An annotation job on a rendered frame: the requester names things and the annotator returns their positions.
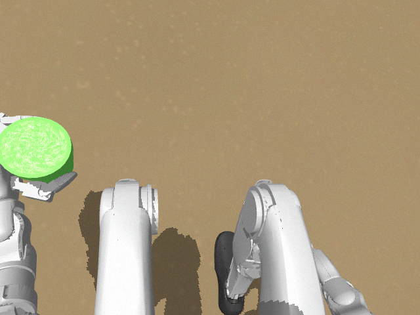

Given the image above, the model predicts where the left robot arm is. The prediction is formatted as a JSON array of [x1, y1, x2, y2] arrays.
[[0, 198, 40, 315]]

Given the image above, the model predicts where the cup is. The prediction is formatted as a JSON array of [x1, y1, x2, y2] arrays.
[[0, 117, 74, 183]]

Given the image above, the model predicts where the right robot foot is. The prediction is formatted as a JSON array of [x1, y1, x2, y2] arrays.
[[215, 231, 244, 315]]

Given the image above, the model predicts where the right robot arm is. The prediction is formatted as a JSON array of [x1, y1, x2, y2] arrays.
[[322, 278, 374, 315]]

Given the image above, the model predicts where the left robot hand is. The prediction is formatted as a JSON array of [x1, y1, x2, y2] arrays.
[[0, 113, 77, 203]]

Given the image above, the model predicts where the right robot hand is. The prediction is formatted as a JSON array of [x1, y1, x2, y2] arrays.
[[311, 244, 341, 295]]

